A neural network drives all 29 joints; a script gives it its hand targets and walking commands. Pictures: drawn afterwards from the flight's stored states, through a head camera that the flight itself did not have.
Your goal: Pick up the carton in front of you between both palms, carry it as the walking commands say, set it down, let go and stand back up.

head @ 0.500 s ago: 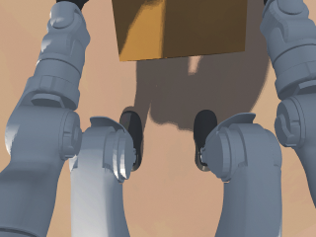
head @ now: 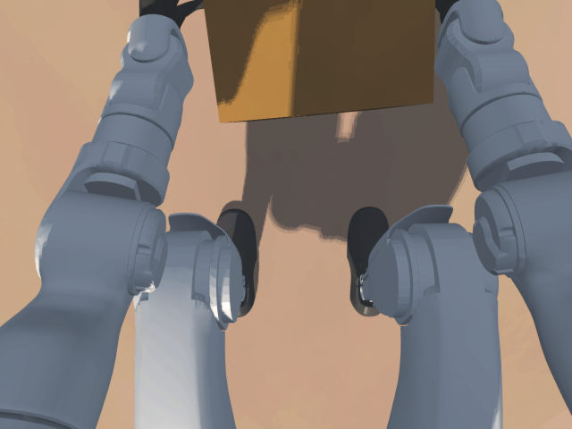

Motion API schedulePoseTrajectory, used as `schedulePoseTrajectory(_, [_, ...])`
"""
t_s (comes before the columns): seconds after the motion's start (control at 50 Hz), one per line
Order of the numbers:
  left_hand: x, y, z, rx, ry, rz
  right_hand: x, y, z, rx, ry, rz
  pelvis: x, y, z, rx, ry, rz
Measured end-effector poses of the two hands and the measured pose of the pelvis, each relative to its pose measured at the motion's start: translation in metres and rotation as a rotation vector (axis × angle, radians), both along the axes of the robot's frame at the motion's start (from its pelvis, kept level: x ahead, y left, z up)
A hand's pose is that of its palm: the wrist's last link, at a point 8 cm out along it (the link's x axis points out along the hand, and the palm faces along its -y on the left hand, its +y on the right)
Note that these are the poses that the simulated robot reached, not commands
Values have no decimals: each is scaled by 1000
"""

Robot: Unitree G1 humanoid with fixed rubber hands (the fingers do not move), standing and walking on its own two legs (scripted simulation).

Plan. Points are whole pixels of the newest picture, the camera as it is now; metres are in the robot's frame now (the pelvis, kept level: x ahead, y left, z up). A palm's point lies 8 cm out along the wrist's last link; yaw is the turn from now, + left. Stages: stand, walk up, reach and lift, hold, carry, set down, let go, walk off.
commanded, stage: reach and lift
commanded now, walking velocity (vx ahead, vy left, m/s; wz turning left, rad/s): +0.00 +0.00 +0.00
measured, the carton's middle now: (311, 32) +0.52 -0.02 -0.25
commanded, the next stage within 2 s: none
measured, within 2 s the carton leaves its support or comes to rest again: leaves its support in 0.32 s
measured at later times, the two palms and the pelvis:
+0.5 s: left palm out of the picture +0.52 +0.13 -0.10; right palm out of the picture +0.52 -0.18 -0.11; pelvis +0.00 +0.00 +0.00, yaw -2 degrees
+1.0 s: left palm out of the picture +0.49 +0.12 +0.08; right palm out of the picture +0.47 -0.18 +0.08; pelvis +0.01 +0.01 +0.13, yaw -3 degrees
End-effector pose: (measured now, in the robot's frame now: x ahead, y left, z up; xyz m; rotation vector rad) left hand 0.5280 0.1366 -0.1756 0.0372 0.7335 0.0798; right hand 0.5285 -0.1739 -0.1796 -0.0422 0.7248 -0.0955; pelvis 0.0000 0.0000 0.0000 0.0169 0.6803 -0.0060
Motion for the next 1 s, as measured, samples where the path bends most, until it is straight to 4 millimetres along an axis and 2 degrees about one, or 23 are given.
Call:
schedulePoseTrajectory(0.14, [2, -7, 0, 8, 0, 55, 3, 2, 1, -7, 5, 5, -2, 0, -1, 0, -6, -6])
schedulePoseTrajectory(0.28, [6, -7, 2, 15, 16, 57, 6, 3, 3, -9, 22, 4, -3, 0, -12, 3, -27, -12])
schedulePoseTrajectory(0.36, [9, -6, 15, 14, -4, 53, 2, 4, 10, 0, 4, -4, -2, 0, -15, 4, -42, -17])
schedulePoseTrajectory(0.42, [4, -6, 35, 2, -31, 61, -2, 4, 30, 10, -24, -16, 0, 2, -12, 3, -47, -26])
schedulePoseTrajectory(0.5, [-5, -12, 74, -21, -62, 59, -13, -2, 74, 26, -55, -54, 2, 5, 1, -1, -39, -38])
schedulePoseTrajectory(0.6, [-16, -19, 129, -43, -67, 55, -29, -9, 133, 37, -61, -93, 2, 7, 28, -6, -8, -43])
schedulePoseTrajectory(0.66, [-23, -19, 155, -42, -50, 57, -37, -8, 160, 40, -44, -97, 1, 8, 47, -4, 11, -49])
schedulePoseTrajectory(0.78, [-32, -13, 196, -34, -45, 58, -44, -2, 200, 34, -35, -87, 0, 9, 81, -2, 42, -51])
schedulePoseTrajectory(1.0, [-39, -14, 254, -39, -61, 43, -57, -4, 256, 40, -52, -108, 12, 11, 130, -8, 46, -50])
